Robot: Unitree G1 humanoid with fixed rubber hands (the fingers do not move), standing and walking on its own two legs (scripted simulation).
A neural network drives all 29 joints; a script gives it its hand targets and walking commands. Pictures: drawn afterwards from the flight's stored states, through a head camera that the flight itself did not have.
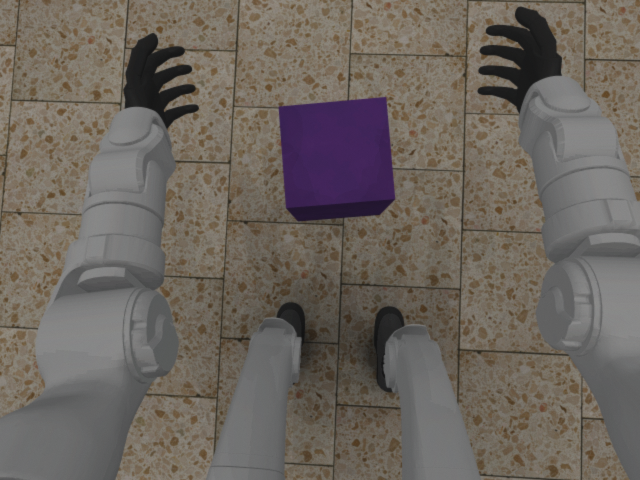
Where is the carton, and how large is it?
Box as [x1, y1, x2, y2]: [279, 97, 394, 220]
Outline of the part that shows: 385,97 279,106 286,208 297,220 379,214 394,199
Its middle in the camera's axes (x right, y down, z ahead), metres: +0.03 -0.17 +0.87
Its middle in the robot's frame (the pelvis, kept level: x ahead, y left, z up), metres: +0.55 +0.03 -0.53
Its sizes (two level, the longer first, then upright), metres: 0.210 0.200 0.250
